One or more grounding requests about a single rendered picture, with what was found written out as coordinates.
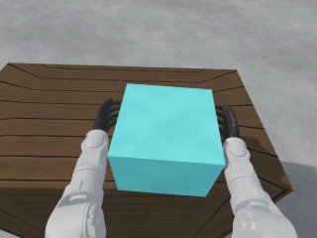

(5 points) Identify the robot right forearm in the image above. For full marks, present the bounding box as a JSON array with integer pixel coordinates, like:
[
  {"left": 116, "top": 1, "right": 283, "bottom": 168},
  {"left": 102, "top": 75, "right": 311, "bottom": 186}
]
[{"left": 222, "top": 137, "right": 298, "bottom": 238}]

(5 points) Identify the robot left hand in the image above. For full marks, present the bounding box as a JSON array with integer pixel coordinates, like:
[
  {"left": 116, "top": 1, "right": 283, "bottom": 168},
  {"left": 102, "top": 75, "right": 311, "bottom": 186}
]
[{"left": 92, "top": 98, "right": 122, "bottom": 134}]

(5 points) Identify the robot right upper arm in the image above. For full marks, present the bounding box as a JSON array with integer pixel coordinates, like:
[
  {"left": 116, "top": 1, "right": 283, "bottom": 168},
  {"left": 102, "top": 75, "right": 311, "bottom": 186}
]
[{"left": 231, "top": 207, "right": 297, "bottom": 238}]

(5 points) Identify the carton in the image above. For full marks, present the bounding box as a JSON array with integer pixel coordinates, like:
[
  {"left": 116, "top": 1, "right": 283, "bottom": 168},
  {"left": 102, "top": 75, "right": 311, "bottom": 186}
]
[{"left": 107, "top": 83, "right": 226, "bottom": 197}]

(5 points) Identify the pedestal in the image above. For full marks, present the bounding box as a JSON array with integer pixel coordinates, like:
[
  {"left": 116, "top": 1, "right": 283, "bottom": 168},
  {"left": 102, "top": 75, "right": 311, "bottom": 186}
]
[{"left": 0, "top": 62, "right": 294, "bottom": 238}]

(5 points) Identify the robot left forearm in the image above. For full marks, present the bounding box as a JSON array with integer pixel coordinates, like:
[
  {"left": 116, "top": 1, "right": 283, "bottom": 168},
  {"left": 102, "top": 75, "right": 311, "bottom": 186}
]
[{"left": 45, "top": 129, "right": 109, "bottom": 238}]

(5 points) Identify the robot left upper arm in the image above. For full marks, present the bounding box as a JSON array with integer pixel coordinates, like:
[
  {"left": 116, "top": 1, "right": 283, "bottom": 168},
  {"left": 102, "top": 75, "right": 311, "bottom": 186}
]
[{"left": 46, "top": 201, "right": 107, "bottom": 238}]

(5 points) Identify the robot right hand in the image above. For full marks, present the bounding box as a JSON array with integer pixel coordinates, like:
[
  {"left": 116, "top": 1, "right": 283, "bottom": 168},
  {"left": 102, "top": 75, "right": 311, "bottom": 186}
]
[{"left": 215, "top": 104, "right": 241, "bottom": 142}]

